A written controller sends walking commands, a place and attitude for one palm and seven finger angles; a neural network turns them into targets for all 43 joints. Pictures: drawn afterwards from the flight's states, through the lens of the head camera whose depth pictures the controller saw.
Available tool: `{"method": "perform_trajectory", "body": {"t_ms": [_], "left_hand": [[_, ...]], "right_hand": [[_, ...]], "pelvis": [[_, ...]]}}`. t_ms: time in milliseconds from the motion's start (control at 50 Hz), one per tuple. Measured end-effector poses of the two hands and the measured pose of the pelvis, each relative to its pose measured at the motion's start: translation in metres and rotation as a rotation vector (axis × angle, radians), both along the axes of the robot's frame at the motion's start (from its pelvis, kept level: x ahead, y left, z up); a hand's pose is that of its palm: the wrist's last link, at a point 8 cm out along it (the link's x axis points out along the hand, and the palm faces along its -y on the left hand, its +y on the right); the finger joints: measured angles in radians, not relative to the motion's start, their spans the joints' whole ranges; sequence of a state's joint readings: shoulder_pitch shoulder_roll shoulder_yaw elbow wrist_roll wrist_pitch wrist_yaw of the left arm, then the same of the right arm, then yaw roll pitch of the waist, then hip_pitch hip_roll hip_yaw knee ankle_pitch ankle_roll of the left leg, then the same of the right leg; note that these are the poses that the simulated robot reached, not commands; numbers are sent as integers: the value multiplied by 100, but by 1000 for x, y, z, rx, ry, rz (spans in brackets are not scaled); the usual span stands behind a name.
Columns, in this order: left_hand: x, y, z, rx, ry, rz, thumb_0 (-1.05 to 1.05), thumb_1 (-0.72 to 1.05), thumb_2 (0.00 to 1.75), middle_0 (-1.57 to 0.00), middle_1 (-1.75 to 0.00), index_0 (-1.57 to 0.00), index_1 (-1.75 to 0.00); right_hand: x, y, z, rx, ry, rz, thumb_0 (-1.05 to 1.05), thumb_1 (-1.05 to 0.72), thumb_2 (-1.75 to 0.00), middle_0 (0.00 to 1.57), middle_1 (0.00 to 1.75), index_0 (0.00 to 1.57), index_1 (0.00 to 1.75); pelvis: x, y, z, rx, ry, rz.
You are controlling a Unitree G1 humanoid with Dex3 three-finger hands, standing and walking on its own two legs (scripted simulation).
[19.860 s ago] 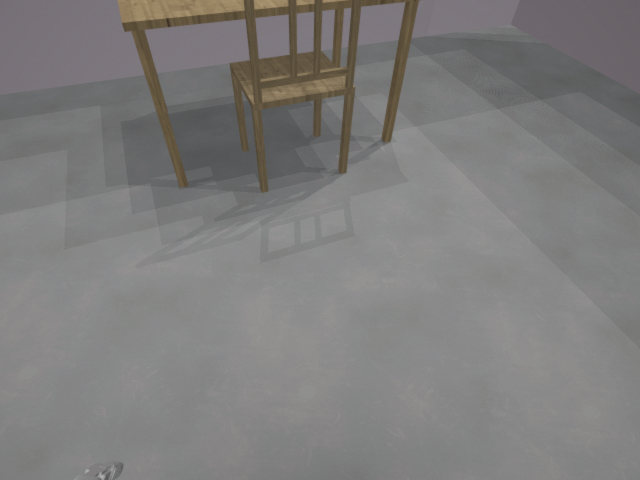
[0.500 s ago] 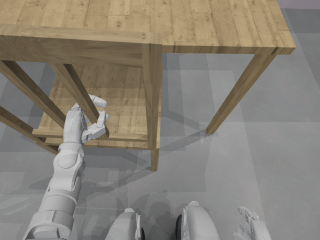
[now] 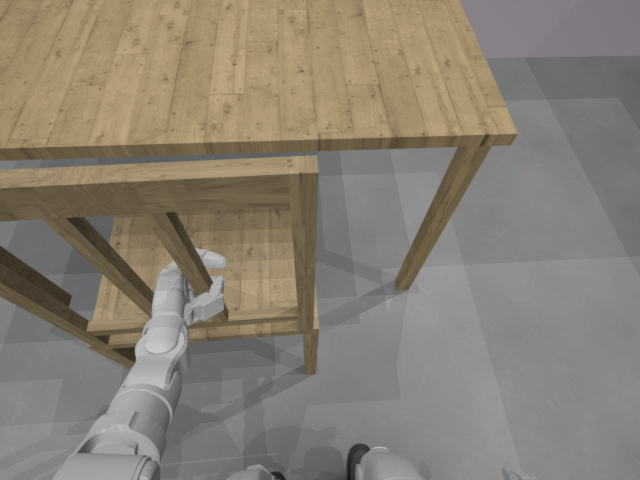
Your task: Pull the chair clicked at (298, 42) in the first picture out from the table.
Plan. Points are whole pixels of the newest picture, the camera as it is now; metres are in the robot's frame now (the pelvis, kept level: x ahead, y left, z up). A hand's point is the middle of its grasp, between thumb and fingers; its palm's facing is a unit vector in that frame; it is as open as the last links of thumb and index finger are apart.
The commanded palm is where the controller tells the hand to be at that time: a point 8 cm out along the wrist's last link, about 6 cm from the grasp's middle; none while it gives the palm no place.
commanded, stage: step backward, pulling the chair out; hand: left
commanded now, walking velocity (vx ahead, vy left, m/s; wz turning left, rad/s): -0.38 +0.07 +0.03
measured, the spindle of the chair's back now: (127, 280) +0.38 +0.26 -0.04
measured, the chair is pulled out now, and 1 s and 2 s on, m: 0.09 0.20 0.35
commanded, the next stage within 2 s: none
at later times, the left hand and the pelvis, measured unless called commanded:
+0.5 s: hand (227, 367) +0.26 +0.11 -0.07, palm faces +0.01 -0.99 -0.15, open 5.3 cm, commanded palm +0.27 +0.17 -0.06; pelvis -0.07 +0.00 +0.00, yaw +1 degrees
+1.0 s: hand (221, 378) +0.25 +0.12 -0.07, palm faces -0.04 -0.99 -0.15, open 5.3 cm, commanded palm +0.24 +0.18 -0.06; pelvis -0.10 +0.02 -0.01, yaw +2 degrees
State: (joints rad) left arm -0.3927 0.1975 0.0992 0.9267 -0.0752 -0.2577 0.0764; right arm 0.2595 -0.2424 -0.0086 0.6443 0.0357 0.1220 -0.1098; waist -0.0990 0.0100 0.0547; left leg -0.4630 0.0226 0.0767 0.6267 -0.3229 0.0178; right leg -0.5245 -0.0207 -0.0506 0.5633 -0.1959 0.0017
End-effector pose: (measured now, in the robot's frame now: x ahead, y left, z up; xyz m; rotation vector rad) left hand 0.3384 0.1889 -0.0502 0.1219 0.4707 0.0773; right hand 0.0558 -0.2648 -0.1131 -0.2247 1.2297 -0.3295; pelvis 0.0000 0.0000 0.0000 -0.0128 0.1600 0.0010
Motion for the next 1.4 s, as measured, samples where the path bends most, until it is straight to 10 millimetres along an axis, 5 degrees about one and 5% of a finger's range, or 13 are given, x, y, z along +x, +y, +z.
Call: {"method": "perform_trajectory", "body": {"t_ms": [460, 780, 1020, 1200, 1400], "left_hand": [[-93, -23, 2, 13, 30, -22, 3, 68, 78, -34, -118, -50, -145], [-98, -21, 2, 47, 10, -28, 2, 65, 82, -36, -121, -50, -145], [-109, -14, 2, 16, 30, -88, 3, 68, 77, -29, -125, -50, -145], [-113, -13, 3, 31, 27, -70, 3, 67, 80, -32, -123, -50, -145], [-141, -9, 3, 23, 26, -89, 4, 67, 80, -32, -123, -50, -145]], "right_hand": [[-34, 5, -8, 25, -142, 77, 1, -90, -90, 20, 30, 21, 30], [-55, 11, -26, 50, -149, 83, 1, -90, -90, 20, 30, 21, 30], [-67, 18, -2, -27, -117, 109, 1, -90, -90, 20, 30, 20, 30], [-65, 38, -10, 68, -145, 102, 1, -90, -90, 20, 30, 21, 30], [-103, 20, 2, -33, -143, 74, 1, -90, -90, 20, 30, 21, 30]], "pelvis": [[-63, -2, -3, 23, -96, 17], [-82, -5, -17, 46, -139, 13], [-96, 21, -5, 33, -116, 34], [-109, 8, -2, 11, -123, 3], [-140, 24, -4, 17, -128, 11]]}}
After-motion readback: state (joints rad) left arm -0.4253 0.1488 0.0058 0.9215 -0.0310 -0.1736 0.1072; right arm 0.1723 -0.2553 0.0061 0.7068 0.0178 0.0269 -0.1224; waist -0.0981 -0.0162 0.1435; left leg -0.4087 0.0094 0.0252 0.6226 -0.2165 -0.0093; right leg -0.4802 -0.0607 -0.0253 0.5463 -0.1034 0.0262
